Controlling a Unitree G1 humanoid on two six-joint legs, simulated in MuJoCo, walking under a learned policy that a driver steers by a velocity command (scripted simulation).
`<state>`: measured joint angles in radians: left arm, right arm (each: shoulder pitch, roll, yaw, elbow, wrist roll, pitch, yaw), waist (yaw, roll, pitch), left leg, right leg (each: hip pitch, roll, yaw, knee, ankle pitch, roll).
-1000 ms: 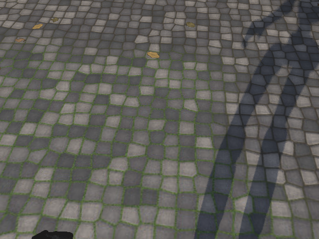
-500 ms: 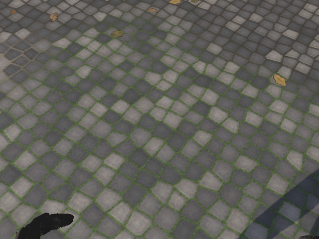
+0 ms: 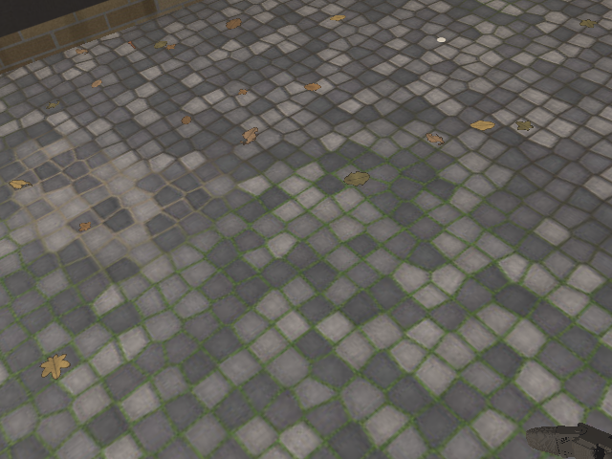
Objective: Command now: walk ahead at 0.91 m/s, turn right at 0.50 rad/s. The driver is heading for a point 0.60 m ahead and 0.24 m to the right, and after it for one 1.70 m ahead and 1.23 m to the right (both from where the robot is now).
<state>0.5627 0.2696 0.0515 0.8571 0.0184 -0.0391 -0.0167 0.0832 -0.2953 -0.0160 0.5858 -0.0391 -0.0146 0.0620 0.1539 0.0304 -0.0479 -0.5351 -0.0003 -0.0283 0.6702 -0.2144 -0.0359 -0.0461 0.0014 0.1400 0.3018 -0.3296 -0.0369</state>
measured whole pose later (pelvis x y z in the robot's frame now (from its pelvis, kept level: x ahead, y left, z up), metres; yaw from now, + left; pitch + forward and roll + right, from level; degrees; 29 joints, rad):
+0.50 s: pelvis +0.38 -0.08 -0.06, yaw -25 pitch +2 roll +2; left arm 0.01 0.33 0.04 0.63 0.02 -0.02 -0.07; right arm 0.49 -0.29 -0.04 0.87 -0.04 -0.06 -0.01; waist -0.03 -0.03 0.04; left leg 0.18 0.07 0.25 0.74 -0.36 -0.04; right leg -0.63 0.06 -0.13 0.77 -0.19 -0.21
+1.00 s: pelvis +0.79 -0.29 -0.03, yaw -53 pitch +2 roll +1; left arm 0.32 0.39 0.07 0.79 0.01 -0.04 -0.01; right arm 0.13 -0.30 -0.02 0.63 -0.06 -0.06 -0.02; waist 0.05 -0.03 0.04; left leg -0.43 0.02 0.03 0.63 -0.22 -0.02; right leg -0.26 0.12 0.12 1.24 -0.35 -0.13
